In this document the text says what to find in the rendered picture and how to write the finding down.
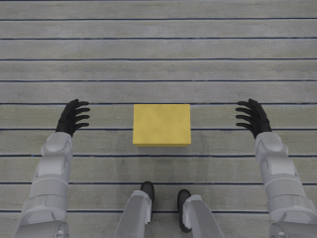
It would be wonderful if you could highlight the left robot foot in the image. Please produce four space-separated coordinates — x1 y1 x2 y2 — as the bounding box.
140 181 155 223

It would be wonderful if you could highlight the robot left forearm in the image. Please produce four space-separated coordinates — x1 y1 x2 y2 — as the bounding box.
12 132 73 238

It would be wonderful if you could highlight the left robot upper arm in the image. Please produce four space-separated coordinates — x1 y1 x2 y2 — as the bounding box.
14 220 70 238

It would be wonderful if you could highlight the robot left shin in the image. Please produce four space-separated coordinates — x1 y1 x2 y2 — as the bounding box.
127 190 149 202

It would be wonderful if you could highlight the robot left hand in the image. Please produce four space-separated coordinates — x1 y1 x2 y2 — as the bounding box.
55 99 90 138

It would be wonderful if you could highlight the robot right forearm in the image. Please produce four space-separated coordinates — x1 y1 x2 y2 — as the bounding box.
254 132 317 225

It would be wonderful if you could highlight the right robot upper arm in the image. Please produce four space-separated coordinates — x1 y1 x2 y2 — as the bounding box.
268 221 317 238

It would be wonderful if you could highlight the robot right hand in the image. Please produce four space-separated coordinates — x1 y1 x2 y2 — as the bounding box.
235 98 272 138

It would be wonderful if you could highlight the carton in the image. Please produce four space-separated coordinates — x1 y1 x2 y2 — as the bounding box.
133 104 191 147

